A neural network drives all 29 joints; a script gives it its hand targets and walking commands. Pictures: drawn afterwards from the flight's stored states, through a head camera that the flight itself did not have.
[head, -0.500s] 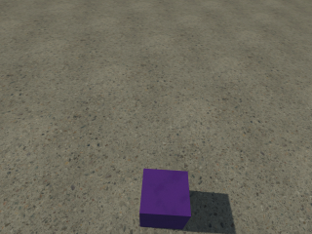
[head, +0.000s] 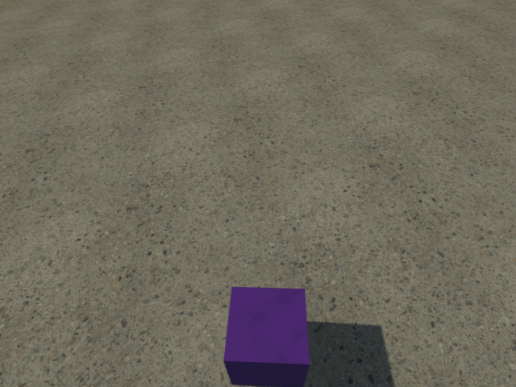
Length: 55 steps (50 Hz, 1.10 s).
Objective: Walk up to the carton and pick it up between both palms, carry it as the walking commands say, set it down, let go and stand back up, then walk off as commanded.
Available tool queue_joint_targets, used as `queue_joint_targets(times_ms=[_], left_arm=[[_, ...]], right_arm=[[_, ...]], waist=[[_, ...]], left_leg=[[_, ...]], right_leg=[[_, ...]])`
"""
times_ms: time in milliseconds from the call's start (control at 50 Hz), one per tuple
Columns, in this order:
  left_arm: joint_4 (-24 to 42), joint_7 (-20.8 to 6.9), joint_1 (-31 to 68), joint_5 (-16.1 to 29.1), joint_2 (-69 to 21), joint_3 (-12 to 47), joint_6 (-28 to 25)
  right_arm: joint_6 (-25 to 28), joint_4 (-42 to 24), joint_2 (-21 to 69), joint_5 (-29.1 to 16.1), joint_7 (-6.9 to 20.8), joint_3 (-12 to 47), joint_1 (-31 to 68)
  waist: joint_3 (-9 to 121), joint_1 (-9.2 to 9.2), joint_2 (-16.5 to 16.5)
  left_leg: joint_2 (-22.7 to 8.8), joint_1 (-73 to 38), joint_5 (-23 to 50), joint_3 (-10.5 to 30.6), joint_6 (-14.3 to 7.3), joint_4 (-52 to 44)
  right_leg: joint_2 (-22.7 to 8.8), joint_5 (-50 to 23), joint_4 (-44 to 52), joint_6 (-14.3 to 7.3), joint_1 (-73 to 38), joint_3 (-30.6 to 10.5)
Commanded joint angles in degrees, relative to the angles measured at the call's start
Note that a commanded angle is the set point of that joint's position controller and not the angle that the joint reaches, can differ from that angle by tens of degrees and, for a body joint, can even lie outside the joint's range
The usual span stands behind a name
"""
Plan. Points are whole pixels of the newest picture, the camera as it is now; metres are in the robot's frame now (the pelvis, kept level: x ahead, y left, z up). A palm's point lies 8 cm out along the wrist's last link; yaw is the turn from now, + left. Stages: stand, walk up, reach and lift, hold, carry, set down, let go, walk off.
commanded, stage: walk up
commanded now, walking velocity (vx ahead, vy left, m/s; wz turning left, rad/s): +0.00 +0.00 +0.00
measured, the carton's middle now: (267, 337) +0.45 +0.01 -0.65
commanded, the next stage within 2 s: stand in 0.48 s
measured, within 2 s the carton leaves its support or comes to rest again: neither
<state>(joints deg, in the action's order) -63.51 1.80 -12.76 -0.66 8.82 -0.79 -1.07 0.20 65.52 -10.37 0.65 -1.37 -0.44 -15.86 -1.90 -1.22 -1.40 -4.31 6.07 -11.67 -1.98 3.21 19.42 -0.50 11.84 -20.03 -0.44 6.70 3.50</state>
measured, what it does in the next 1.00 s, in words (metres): stands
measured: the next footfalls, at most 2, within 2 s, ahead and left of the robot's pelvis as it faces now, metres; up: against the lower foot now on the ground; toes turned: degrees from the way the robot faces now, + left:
none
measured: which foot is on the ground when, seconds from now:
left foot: down 0.00-1.00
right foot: down 0.00-1.00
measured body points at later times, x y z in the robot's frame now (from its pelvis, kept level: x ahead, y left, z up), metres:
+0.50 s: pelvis +0.04 +0.05 +0.00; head +0.07 +0.06 +0.44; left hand +0.03 +0.27 -0.17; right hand +0.07 -0.18 -0.16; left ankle +0.03 +0.15 -0.75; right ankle -0.01 -0.11 -0.75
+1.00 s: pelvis +0.04 +0.03 +0.00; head +0.05 +0.03 +0.45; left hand +0.01 +0.25 -0.16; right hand +0.04 -0.21 -0.16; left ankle +0.04 +0.15 -0.75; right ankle -0.01 -0.11 -0.75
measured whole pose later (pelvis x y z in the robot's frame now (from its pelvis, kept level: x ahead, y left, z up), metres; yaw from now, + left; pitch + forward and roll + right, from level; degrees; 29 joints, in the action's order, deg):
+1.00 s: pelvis +0.04 +0.03 +0.00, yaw +0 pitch -1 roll +0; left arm -65.5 2.2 -18.5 -1.2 8.6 -0.9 -1.0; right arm 1.3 65.0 -10.5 0.3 -1.8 -0.4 -15.6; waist -2.0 -0.2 -0.1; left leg -1.8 8.0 -11.1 -5.9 0.0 20.3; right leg -3.7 14.3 -18.8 2.4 3.2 3.6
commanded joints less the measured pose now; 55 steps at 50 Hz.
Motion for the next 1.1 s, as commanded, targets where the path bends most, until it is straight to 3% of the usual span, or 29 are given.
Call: queue_joint_targets(times_ms=[0, 20, 40, 60, 80, 100, 120, 140, 180, 200, 220, 240, 260, 280, 320, 400, 460, 480, 520, 720, 1080], left_arm=[[0.0, 0.3, -4.1, 0.1, 6.2, -1.1, -0.4], [0.0, 0.2, -5.3, -0.3, 6.5, -1.5, -0.5], [0.6, -0.4, -7.8, -0.7, 8.9, -2.1, -0.2], [0.3, -0.6, -9.4, -0.9, 11.2, -2.7, 0.2], [-0.2, -0.5, -11.4, -0.9, 11.7, -2.9, 0.4], [0.0, -0.2, -12.0, -1.1, 10.9, -2.6, 0.4], [0.3, 0.0, -11.6, -1.4, 10.2, -2.4, 0.1], [0.5, 0.1, -10.0, -1.4, 9.6, -2.1, -0.2], [1.9, -0.2, -4.6, -0.5, 8.8, -1.4, -0.4], [0.7, 0.0, -3.6, 0.0, 7.1, -1.0, -0.3], [-0.4, -0.3, -6.8, 0.1, 4.9, -0.9, -0.5], [-0.2, -0.3, -9.6, 0.3, 2.5, -0.6, -0.6], [0.2, 0.1, -12.4, 0.1, 1.4, -0.6, -0.3], [0.0, 0.4, -12.5, -0.2, 1.8, -0.8, 0.4], [0.0, 0.6, -11.8, -0.4, 3.2, -0.9, 0.7], [-0.8, 0.6, -12.2, -0.4, 4.2, -0.9, 0.7], [-1.0, 0.8, -11.4, -0.4, 4.3, -0.9, 0.8], [-1.1, 0.8, -11.2, -0.5, 4.0, -0.9, 0.9], [-1.1, 0.8, -10.3, -0.6, 4.2, -0.8, 0.9], [-1.2, 0.7, -8.8, -0.5, 4.8, -0.9, 0.3], [-1.7, 0.5, -10.3, -0.6, 4.8, -0.8, -0.3]], right_arm=[[0.5, -0.3, -4.5, 0.0, -0.4, -0.6, -3.2], [0.8, 0.3, -4.5, -0.3, -0.4, -1.1, -5.4], [0.6, -1.0, -5.7, 0.0, 0.2, -1.9, -5.9], [0.0, -2.7, -5.9, 0.6, 0.6, -1.8, -3.0], [-0.2, -3.9, -3.7, 0.9, 0.7, -1.5, -0.3], [-0.1, -5.3, -2.8, 1.2, 0.8, -1.2, 2.0], [0.4, -5.5, -3.1, 1.2, 0.9, -1.3, 2.0], [0.9, -5.0, -3.0, 1.1, 1.1, -1.3, 0.3], [1.7, -4.9, -2.0, 0.7, 1.2, -0.4, -3.4], [1.9, -3.7, -1.5, 0.1, 0.3, -0.1, -4.0], [2.3, -3.0, -2.9, -0.4, -0.3, -1.1, -6.0], [2.7, -2.9, -6.1, -0.2, -0.6, -2.0, -7.3], [2.4, -3.7, -7.7, -0.6, -0.4, -2.2, -5.9], [1.9, -3.5, -7.6, -0.4, -0.1, -2.1, -5.2], [1.7, -3.7, -6.8, -0.3, -0.5, -1.9, -3.1], [1.9, -3.3, -6.0, -0.4, -1.0, -1.8, -3.3], [2.0, -3.2, -5.4, -0.4, -1.0, -1.8, -2.9], [2.0, -3.1, -5.2, -0.2, -0.9, -1.8, -3.0], [1.8, -3.1, -4.9, -0.2, -0.9, -1.7, -2.4], [1.7, -2.2, -4.4, -0.4, -0.8, -1.0, -2.9], [1.3, -0.6, -4.5, -0.3, -0.5, -0.3, -3.8]], waist=[[-1.8, 0.58, 2.1], [-1.0, 0.42, 1.7], [1.6, 1.28, 5.2], [-4.0, 3.02, 7.4], [-7.6, 4.08, 10.5], [-10.3, 4.74, 10.7], [-10.5, 4.19, 8.9], [-8.5, 3.04, 8.0], [-5.9, -0.55, 9.1], [-6.6, -1.48, 7.4], [-3.1, -1.54, 5.7], [0.3, -0.31, 3.1], [0.2, 1.87, -2.5], [0.4, 1.23, -5.6], [-0.1, 0.94, -5.9], [1.0, 1.41, -3.3], [1.3, 1.57, -1.8], [1.4, 1.64, -1.3], [-0.3, 1.62, -0.4], [-0.9, 1.16, 2.3], [-3.0, 0.69, 2.5]], left_leg=[[-2.1, 1.8, 6.0, 1.5, -2.2, -2.4], [-2.2, 2.4, 2.0, 0.2, -2.5, -0.4], [-0.1, 6.6, -17.2, -1.8, -3.4, 5.6], [1.3, 16.1, -22.3, -3.2, -2.9, 11.2], [1.7, 19.9, -18.0, -5.6, -2.3, 17.0], [0.0, 21.8, -15.3, -2.7, -2.2, 22.5], [-1.2, 21.7, -15.4, -0.6, -2.4, 24.3], [-1.3, 19.0, -15.1, -0.3, -2.5, 23.1], [1.3, 6.4, -9.6, -3.0, -2.5, 12.9], [1.5, 3.0, 2.1, -2.9, -1.6, 2.5], [-1.3, -0.7, 11.4, -2.0, -1.4, -2.7], [-6.0, -5.6, 22.2, 1.3, -1.9, -2.2], [-10.1, -4.6, 32.7, 5.3, -5.1, -0.1], [-10.1, -3.4, 29.9, 5.1, -7.2, 0.6], [-8.2, -2.5, 24.9, 4.9, -7.8, -0.2], [-6.2, -2.6, 29.0, 2.6, -7.5, 0.6], [-5.3, -2.3, 27.6, 2.1, -7.0, 0.7], [-4.5, -2.1, 22.6, 1.8, -6.9, 0.0], [-4.0, -1.1, 19.8, 1.7, -6.5, -0.7], [-2.6, -0.8, 15.1, 0.8, -4.7, -0.9], [-2.3, 0.3, 7.9, 0.9, -3.7, -2.0]], right_leg=[[-6.0, -7.5, 4.8, -0.6, 0.7, -5.6], [-6.9, -4.1, 3.8, -1.1, 0.5, -5.6], [-7.3, 24.2, 5.1, -2.6, -0.1, -9.3], [-11.3, 36.4, 8.8, -4.4, 0.4, -15.5], [-16.8, 40.3, 13.1, -6.9, 1.8, -21.4], [-20.4, 36.3, 16.1, -9.1, 4.5, -25.0], [-20.8, 30.1, 16.4, -9.7, 5.0, -24.1], [-19.3, 24.9, 15.0, -9.0, 4.8, -20.4], [-12.8, 14.9, 11.1, -6.4, 10.0, -11.4], [-10.0, -14.4, 4.6, -4.1, 6.7, -6.6], [-8.5, -25.4, -0.3, -1.5, 3.9, -3.1], [-6.3, -16.9, -2.4, 0.8, 6.4, -2.4], [-3.5, -0.7, -2.1, 2.5, 7.8, -0.2], [-3.5, 3.8, -2.7, 2.6, 6.0, 0.6], [-3.8, 0.8, -3.2, 2.2, 4.8, 0.4], [-5.4, -6.5, -2.8, 2.1, 2.2, 0.2], [-6.0, -8.7, -2.0, 2.1, 1.1, 0.0], [-5.8, -6.5, -1.4, 1.9, 1.0, 0.2], [-6.2, -6.9, -0.4, 1.8, 1.2, -0.1], [-7.6, -11.4, 2.8, 1.5, 0.6, -1.6], [-7.6, -8.1, 5.0, 1.0, 2.4, -3.1]])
